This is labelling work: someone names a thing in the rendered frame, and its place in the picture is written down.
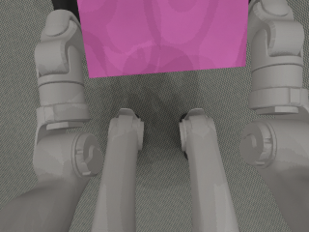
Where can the robot left thigh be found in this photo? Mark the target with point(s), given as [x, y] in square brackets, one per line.
[115, 209]

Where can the robot right shin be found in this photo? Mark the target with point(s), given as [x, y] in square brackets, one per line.
[200, 111]

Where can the right robot upper arm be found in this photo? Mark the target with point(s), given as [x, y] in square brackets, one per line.
[279, 150]

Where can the carton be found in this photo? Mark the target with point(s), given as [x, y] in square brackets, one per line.
[129, 37]

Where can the robot left hand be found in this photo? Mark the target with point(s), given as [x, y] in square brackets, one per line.
[68, 5]

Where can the left robot forearm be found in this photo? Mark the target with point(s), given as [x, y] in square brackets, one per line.
[58, 58]

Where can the right robot forearm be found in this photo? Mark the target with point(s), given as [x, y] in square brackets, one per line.
[276, 48]

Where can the left robot upper arm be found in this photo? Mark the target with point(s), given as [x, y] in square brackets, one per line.
[64, 164]

